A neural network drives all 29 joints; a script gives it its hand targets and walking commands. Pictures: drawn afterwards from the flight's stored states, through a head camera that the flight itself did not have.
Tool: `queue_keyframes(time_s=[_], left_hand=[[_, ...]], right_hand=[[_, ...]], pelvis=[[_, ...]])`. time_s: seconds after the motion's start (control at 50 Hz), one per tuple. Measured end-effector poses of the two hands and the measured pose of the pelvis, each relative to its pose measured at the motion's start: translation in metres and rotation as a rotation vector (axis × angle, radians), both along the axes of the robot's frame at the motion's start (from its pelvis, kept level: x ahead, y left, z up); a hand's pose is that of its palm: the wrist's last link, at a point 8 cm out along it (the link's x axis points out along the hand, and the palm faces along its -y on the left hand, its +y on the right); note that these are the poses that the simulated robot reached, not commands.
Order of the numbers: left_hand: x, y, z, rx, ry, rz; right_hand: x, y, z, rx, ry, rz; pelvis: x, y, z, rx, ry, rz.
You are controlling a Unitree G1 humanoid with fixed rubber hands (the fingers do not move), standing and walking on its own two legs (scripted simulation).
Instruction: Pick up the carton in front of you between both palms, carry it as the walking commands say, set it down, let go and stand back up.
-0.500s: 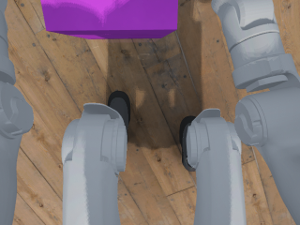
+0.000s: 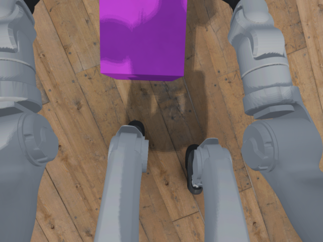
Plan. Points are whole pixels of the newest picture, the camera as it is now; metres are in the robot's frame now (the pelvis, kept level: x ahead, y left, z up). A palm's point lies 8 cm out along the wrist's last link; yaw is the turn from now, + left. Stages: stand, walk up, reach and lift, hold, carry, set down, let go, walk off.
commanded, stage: set down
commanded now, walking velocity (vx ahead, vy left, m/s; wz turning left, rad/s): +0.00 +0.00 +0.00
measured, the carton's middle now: (144, 45) +0.53 +0.14 -0.38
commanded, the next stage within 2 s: let go in 0.40 s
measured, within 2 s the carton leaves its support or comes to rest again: neither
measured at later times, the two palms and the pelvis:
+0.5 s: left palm out of the picture +0.50 +0.35 +0.03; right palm out of the picture +0.57 -0.04 +0.04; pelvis +0.02 +0.01 +0.13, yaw +2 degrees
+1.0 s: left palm out of the picture +0.34 +0.31 +0.13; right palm out of the picture +0.42 -0.12 +0.14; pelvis +0.08 +0.02 +0.23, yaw +6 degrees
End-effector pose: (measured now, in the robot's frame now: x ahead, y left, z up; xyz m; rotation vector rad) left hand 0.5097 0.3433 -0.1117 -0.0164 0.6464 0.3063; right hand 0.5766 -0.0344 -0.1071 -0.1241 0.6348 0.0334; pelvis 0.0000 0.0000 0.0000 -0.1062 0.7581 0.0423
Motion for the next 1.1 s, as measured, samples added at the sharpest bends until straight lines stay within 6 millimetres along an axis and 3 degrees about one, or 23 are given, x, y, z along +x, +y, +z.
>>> queue_keyframes(time_s=[0.36, 0.54, 0.68, 0.86, 1.1], left_hand=[[-0.003, 0.009, 0.115, -0.003, -0.006, -0.005], [-0.014, 0.007, 0.150, 0.035, 0.039, -0.047], [-0.055, 0.001, 0.169, 0.086, 0.124, -0.123], [-0.114, -0.009, 0.215, 0.084, 0.139, -0.139], [-0.204, -0.050, 0.265, 0.064, 0.153, -0.128]], right_hand=[[-0.003, -0.001, 0.112, -0.006, -0.010, 0.010], [-0.018, -0.007, 0.148, -0.052, 0.016, 0.020], [-0.065, -0.027, 0.169, -0.121, 0.067, 0.021], [-0.115, -0.056, 0.211, -0.122, 0.087, 0.037], [-0.191, -0.114, 0.263, -0.108, 0.114, 0.051]], pelvis=[[0.017, 0.007, 0.098, 0.006, 0.028, 0.026], [0.027, 0.012, 0.142, 0.013, 0.000, 0.031], [0.043, 0.020, 0.178, 0.026, -0.067, 0.035], [0.065, 0.024, 0.211, 0.053, -0.176, 0.047], [0.086, 0.010, 0.246, 0.102, -0.401, 0.068]])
